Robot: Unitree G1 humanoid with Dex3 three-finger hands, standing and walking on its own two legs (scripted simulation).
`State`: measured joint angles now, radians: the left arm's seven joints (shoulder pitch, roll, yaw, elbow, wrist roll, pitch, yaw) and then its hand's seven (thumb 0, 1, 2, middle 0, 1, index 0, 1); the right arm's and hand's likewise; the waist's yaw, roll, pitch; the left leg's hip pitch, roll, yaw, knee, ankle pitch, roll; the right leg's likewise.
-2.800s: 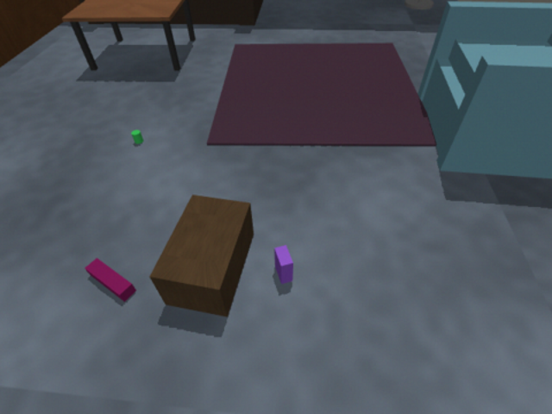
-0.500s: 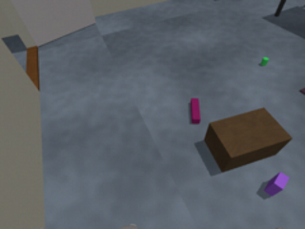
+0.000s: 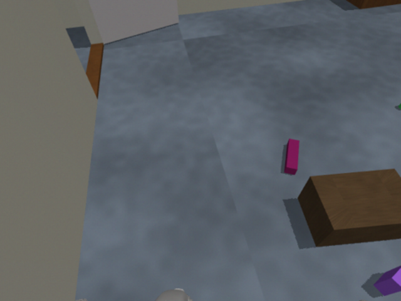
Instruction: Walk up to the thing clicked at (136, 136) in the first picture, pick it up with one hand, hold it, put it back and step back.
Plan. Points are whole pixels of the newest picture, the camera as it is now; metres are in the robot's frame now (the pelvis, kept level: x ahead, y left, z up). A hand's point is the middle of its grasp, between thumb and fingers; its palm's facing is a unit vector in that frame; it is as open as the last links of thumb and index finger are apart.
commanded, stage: walk up
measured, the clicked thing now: out of the picture +1.48 -1.36 -0.72
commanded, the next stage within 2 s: stand in 0.98 s
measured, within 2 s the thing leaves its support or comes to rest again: neither
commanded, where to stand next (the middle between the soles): +0.09 -0.03 m, yaw +2 degrees
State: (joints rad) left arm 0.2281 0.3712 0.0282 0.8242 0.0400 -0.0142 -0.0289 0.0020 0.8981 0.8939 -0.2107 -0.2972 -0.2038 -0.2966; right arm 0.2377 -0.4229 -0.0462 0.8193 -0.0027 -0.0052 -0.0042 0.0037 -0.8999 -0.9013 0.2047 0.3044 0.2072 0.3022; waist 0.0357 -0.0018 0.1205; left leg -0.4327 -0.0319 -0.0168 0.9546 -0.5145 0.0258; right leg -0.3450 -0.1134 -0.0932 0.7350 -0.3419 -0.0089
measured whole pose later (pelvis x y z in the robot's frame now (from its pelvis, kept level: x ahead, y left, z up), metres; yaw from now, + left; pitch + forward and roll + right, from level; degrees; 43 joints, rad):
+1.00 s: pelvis +0.02 -0.01 +0.03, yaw +5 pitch -2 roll +0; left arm 0.07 0.36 0.01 1.14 0.00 -0.01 -0.02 0.00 0.90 0.89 -0.21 -0.30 -0.20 -0.30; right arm 0.08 -0.36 0.01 1.13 0.00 -0.02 0.00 0.00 -0.90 -0.90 0.20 0.30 0.21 0.30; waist 0.01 0.00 0.05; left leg -0.16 -0.01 -0.08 0.38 -0.18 -0.01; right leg -0.11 -0.05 -0.08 0.37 -0.21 0.02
